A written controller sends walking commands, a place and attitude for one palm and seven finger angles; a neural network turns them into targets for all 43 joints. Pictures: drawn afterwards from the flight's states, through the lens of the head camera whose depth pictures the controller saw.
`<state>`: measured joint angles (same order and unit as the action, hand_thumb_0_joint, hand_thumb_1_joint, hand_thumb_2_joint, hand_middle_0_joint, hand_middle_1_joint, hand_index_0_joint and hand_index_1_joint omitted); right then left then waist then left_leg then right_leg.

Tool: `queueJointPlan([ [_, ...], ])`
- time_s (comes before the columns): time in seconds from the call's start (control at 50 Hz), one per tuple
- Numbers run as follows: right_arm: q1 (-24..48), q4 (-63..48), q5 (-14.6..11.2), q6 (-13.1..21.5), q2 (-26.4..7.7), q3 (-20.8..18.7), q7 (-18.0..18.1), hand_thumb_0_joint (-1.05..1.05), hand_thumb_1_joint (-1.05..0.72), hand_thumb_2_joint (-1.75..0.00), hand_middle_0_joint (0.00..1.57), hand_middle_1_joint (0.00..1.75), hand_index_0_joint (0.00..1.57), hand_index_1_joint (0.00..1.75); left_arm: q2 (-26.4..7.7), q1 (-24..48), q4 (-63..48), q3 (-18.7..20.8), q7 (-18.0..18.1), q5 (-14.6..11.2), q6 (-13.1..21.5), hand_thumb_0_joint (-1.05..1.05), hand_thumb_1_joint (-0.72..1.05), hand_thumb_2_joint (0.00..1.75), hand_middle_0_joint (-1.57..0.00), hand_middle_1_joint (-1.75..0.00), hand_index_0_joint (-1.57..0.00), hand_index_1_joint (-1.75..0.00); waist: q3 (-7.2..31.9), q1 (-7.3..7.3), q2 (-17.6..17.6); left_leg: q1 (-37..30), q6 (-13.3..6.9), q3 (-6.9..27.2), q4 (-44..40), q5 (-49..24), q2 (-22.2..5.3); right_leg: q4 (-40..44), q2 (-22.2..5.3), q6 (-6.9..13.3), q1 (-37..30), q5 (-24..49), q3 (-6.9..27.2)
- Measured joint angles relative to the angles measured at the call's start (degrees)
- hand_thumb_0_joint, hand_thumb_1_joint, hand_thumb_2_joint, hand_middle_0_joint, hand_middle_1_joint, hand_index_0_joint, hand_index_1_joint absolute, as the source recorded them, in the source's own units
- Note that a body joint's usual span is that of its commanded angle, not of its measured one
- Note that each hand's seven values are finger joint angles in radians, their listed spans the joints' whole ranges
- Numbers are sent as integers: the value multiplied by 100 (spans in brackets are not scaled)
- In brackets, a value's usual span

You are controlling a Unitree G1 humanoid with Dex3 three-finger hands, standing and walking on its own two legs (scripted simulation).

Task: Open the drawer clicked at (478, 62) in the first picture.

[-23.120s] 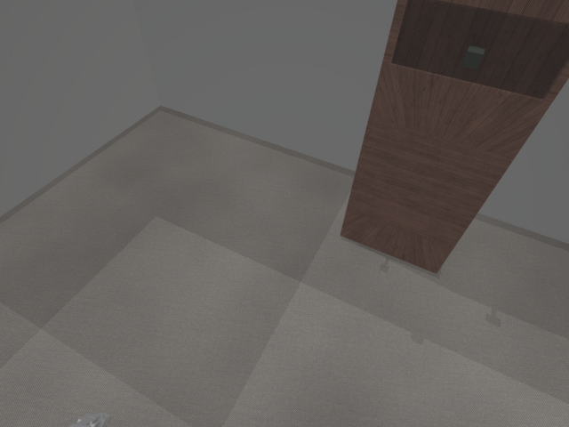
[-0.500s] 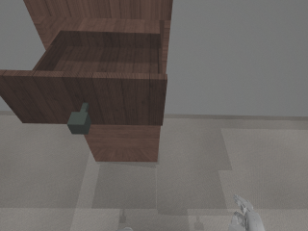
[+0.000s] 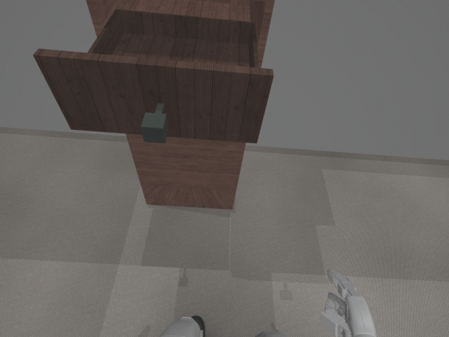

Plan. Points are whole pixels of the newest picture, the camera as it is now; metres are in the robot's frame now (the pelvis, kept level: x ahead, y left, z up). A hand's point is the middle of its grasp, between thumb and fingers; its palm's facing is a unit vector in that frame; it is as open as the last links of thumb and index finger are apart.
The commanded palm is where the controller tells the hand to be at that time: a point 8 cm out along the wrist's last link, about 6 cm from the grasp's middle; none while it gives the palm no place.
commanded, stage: stop stepping back and stand still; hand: left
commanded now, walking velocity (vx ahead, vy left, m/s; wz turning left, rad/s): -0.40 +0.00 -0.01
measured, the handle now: (157, 120) +0.44 +0.17 +0.13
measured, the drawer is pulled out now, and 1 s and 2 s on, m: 0.29 0.29 0.29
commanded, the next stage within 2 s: let the arm hang, fingers relaxed in 1.08 s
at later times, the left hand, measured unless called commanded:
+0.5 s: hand out of the picture +0.11 +0.23 +0.32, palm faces +0.54 -0.78 -0.32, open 7.4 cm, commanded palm +0.03 +0.27 +0.32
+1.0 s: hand out of the picture +0.10 +0.23 +0.29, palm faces +0.49 -0.77 -0.41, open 7.4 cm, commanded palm +0.04 +0.29 +0.32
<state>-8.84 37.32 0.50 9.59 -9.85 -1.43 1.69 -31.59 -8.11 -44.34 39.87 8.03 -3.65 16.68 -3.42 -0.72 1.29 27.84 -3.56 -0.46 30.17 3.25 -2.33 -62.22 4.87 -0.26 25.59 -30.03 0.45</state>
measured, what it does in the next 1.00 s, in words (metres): walks backwards: right foot, then left foot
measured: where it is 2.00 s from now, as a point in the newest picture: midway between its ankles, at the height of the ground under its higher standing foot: outside the picture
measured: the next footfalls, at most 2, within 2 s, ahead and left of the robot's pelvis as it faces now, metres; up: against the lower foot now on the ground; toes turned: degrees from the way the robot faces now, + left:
right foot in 0.16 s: -0.12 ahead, -0.14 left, +0.00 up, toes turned -3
left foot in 0.30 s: +0.02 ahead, +0.09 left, +0.00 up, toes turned +0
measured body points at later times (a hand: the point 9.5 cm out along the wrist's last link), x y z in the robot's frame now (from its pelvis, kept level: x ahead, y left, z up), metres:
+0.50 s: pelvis -0.11 +0.00 +0.01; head -0.11 +0.01 +0.46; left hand +0.08 +0.27 +0.33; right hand +0.00 -0.25 -0.08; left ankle -0.02 +0.10 -0.73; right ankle -0.14 -0.10 -0.70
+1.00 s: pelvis -0.10 +0.02 +0.00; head -0.10 +0.03 +0.45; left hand +0.07 +0.27 +0.31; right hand +0.05 -0.22 -0.07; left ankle -0.07 +0.13 -0.73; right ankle -0.13 -0.10 -0.73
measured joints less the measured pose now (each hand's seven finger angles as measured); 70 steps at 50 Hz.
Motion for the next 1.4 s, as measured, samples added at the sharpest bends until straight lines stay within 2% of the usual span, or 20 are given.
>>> queueJointPlan([
  [0.08, 40, -61, -33, -22, 93, 137, -77, 1, -90, -89, 20, 30, 20, 30, 127, 135, -34, -158, 2, -111, -207, 1, 89, 90, -22, -30, -22, -30, 217, -45, 2, 37, 55, -66, -559, -481, -102, 795, -83, 108, -775, -234, -237],
  [0.12, 33, -187, -39, -68, 129, 209, -87, 1, -90, -89, 20, 30, 20, 30, 115, 201, -15, -209, -9, -162, -304, 1, 89, 90, -22, -30, -22, -30, 341, 24, -17, 176, 144, -62, -740, -575, -62, 1848, -122, 246, -1339, -334, -388],
  [0.16, 50, -369, -66, -140, 174, 312, -100, 1, -90, -89, 20, 30, 21, 30, -119, 189, -48, -99, -14, -199, -373, 1, 89, 90, -21, -30, -21, -30, 474, -22, -355, 624, 395, -232, -259, 160, 162, 3248, -410, 577, -1778, -306, -178],
  [0.2, 141, -272, -37, -258, 18, 381, -85, 1, -90, -89, 20, 30, 21, 30, -5, 51, -178, -130, -67, -158, -268, 1, 89, 90, -21, -30, -21, -30, 386, -53, -184, 868, 574, -17, 1079, 909, 126, 3153, -379, 360, -1611, 491, -118],
  [0.24, -78, -107, -90, -377, -40, 396, -35, 1, -90, -89, 20, 30, 21, 30, -27, -63, -240, -255, -120, -99, -213, 1, 89, 90, -22, -30, -22, -30, 498, 36, -168, 620, 555, 36, 1701, 1156, 182, 3150, -415, 81, -1703, 615, -161],
  [0.32, -647, 1, -139, -466, -205, 346, 129, 1, -90, -89, 20, 30, 21, 30, -263, 3, 54, -184, -65, 11, -212, 1, 88, 89, -22, -30, -22, -31, 865, 206, -221, -316, 237, 5, 772, 1448, 199, 2902, -546, -129, -1578, 454, -289],
  [0.44, -628, 122, -66, -372, -128, 251, 145, 1, -90, -89, 20, 30, 20, 30, -9, 226, 752, -152, 55, 15, -462, 1, 89, 90, -21, -30, -21, -30, 527, 287, -219, -454, 121, -104, 192, 681, 138, 1210, -354, 74, -576, 128, -214],
  [0.54, -767, -195, -31, -344, -28, 299, 91, 1, -90, -89, 20, 30, 20, 30, 168, -985, 104, -344, 30, 3, -599, 1, 89, 90, -21, -30, -21, -30, 583, 498, -206, -447, 210, -169, 23, 1001, 86, 2683, -368, 277, -1015, 145, -648],
  [0.58, -716, -232, 2, -377, -54, 281, 93, 1, -90, -89, 20, 30, 20, 30, 1, -1264, -231, -304, -41, 45, -484, 1, 89, 90, -21, -30, -21, -30, 551, 394, -306, 1, 294, -155, 1071, 1616, 140, 3089, -423, 480, -1009, 989, -518],
  [0.64, -671, 90, 5, -445, -167, 189, 120, 1, -90, -89, 20, 30, 20, 30, -151, -1098, -341, -298, -110, 165, -151, 1, 88, 89, -22, -30, -22, -31, 538, 245, -249, 291, 359, -76, 2294, 1751, 74, 3034, -422, 382, -1085, 1368, -564],
  [0.72, -850, 267, -85, -483, -307, 141, 248, 1, -90, -89, 20, 30, 20, 30, -244, -414, 348, -194, 4, 155, 40, 1, 88, 89, -23, -30, -23, -31, 828, 113, -262, -253, 287, -285, 1415, 1680, -48, 3153, -569, 274, -1241, 1212, -583],
  [0.78, -876, 205, -123, -420, -526, 96, 297, 1, -90, -90, 20, 30, 20, 30, -89, 56, 998, -263, 115, 125, -112, 0, 88, 89, -22, -30, -22, -31, 898, 142, -2, -811, 194, -197, 403, 1610, -138, 2965, -577, 170, -1215, 1071, -724],
  [0.82, -724, 202, -165, -438, -560, 50, 303, 1, -90, -90, 20, 30, 20, 30, 84, 162, 1223, -339, 134, 88, -255, 0, 89, 90, -22, -30, -22, -30, 739, 162, 49, -843, 320, -187, 408, 1081, -111, 2833, -633, 102, -1253, 985, -739],
  [0.96, -411, -179, -150, -294, -199, 172, 151, 1, -90, -90, 20, 30, 20, 30, 594, -1034, 334, -655, -2, 102, -410, 1, 89, 90, -21, -30, -21, -30, 456, 254, -148, -924, 335, -393, 268, 1107, -64, 3038, -692, -16, -1277, 1107, -546],
  [1.04, -314, -300, -108, -187, 42, 279, 99, 1, -90, -90, 20, 30, 20, 30, 296, -1290, -285, -510, -21, 114, -179, 2, 89, 89, -22, -30, -22, -30, 314, 163, -254, -847, 338, -401, 225, 1065, -99, 3152, -652, -15, -1224, 1192, -537],
  [1.18, -148, -163, -168, -310, 95, 384, 76, 1, -90, -89, 20, 30, 21, 30, -67, -570, 220, -141, 26, 47, -32, 1, 88, 89, -22, -30, -22, -31, 314, 29, -53, -881, 345, -348, 101, 977, -154, 3511, -571, -14, -1379, 1397, -588],
  [1.22, -87, 188, -234, -81, -98, 337, -56, 1, -90, -89, 20, 30, 21, 30, 60, -262, 1242, -840, -100, 68, -58, 0, 89, 90, -21, -30, -22, -30, 522, -11, 104, -721, 314, -340, 215, 984, -107, 3205, -632, -22, -1133, 1372, -586],
  [1.24, -13, 409, -198, -101, -238, 299, -131, 1, -90, -89, 20, 30, 21, 30, 199, -151, 1988, -1289, -235, 158, -314, 0, 89, 90, -21, -30, -21, -30, 650, -12, 200, -651, 285, -347, 280, 1001, -51, 2984, -689, -26, -995, 1303, -540],
  [1.32, 296, 1002, -23, -594, -640, 188, -204, 1, -90, -89, 20, 30, 21, 30, 817, 22, 5469, -2721, -658, 438, -1582, 0, 91, 90, -20, -30, -20, -30, 864, 187, 433, -522, 196, -414, 468, 1027, 202, 2448, -818, -48, -726, 912, -135],
  [1.4, 149, 1280, 65, -955, -726, 94, -185, 1, -90, -89, 20, 30, 20, 30, 1707, -316, 8092, -3737, -852, 561, -2145, 1, 92, 90, -19, -30, -19, -30, 592, 418, 382, -592, 257, -289, 607, 1368, 210, 2467, -775, -85, -858, 964, -172],
])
